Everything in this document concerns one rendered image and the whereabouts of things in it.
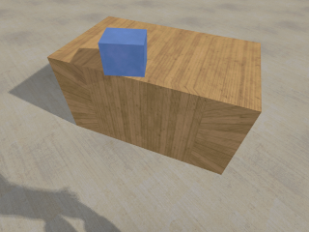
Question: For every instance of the carton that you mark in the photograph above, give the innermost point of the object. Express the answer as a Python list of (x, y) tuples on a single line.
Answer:
[(123, 51)]

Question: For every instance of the pedestal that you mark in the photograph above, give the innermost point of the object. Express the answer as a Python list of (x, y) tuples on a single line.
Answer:
[(199, 98)]

